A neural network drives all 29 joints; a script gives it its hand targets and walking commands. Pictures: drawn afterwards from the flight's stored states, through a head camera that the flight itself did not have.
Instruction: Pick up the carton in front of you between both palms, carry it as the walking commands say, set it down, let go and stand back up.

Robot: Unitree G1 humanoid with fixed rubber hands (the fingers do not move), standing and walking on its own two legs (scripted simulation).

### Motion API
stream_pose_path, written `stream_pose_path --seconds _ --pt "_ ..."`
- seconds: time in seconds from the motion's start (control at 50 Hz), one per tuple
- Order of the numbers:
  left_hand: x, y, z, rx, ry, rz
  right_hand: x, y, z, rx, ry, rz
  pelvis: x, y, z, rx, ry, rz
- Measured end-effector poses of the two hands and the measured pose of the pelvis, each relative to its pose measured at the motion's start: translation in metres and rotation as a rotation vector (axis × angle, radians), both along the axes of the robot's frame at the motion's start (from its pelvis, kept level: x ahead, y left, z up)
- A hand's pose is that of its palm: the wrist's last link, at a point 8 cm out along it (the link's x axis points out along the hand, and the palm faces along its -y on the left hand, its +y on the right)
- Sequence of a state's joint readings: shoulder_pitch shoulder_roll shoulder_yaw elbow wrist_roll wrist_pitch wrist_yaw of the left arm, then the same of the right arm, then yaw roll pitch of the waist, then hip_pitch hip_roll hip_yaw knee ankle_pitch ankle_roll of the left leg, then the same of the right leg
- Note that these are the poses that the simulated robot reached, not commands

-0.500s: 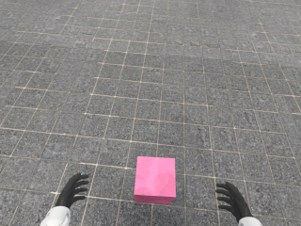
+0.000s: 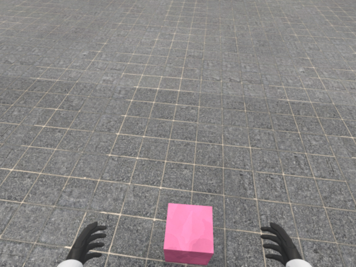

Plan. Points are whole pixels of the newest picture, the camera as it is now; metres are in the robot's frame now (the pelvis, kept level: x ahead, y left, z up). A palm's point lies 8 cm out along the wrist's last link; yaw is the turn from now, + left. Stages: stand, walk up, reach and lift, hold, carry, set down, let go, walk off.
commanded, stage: stand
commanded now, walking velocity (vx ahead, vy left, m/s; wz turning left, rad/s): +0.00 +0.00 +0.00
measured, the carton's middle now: (188, 234) +0.38 -0.04 -0.65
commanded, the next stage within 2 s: none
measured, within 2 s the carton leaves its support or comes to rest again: neither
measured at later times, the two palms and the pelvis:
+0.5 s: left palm out of the picture +0.14 +0.24 -0.12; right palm out of the picture +0.09 -0.28 -0.12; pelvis +0.05 -0.01 -0.02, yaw -5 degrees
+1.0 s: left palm out of the picture +0.10 +0.24 -0.14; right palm out of the picture +0.00 -0.26 -0.14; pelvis +0.04 -0.01 -0.01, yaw -7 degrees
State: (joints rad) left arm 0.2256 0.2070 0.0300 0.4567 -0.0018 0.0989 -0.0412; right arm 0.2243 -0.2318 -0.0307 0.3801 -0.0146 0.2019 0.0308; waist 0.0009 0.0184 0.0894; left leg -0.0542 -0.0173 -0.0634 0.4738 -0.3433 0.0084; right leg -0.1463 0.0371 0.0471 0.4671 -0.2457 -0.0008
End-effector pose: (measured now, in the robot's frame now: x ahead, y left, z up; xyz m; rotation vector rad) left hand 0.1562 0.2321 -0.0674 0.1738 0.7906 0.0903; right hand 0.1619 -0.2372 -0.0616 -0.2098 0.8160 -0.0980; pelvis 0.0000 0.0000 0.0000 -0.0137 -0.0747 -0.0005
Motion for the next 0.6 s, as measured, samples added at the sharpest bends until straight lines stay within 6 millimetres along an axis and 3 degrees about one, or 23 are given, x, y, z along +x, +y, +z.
stream_pose_path --seconds 0.06,0.2,0.4,0.6 --pt "-0.009 0.005 -0.010 0.063 0.032 -0.011 -0.003 -0.011 -0.004 -0.054 -0.038 0.000 0.005 -0.001 -0.002 -0.001 0.045 -0.016" --pt "-0.032 0.022 -0.032 0.114 0.161 -0.005 -0.034 -0.034 -0.031 -0.088 0.045 -0.060 0.022 -0.004 -0.006 0.001 0.116 -0.043" --pt "-0.020 0.011 -0.051 0.107 0.226 -0.025 -0.057 -0.040 -0.052 -0.082 0.152 -0.133 0.042 -0.008 -0.014 0.008 0.144 -0.070" --pt "-0.015 0.003 -0.060 0.107 0.270 -0.039 -0.086 -0.041 -0.067 -0.073 0.258 -0.186 0.047 -0.010 -0.018 0.017 0.140 -0.091"
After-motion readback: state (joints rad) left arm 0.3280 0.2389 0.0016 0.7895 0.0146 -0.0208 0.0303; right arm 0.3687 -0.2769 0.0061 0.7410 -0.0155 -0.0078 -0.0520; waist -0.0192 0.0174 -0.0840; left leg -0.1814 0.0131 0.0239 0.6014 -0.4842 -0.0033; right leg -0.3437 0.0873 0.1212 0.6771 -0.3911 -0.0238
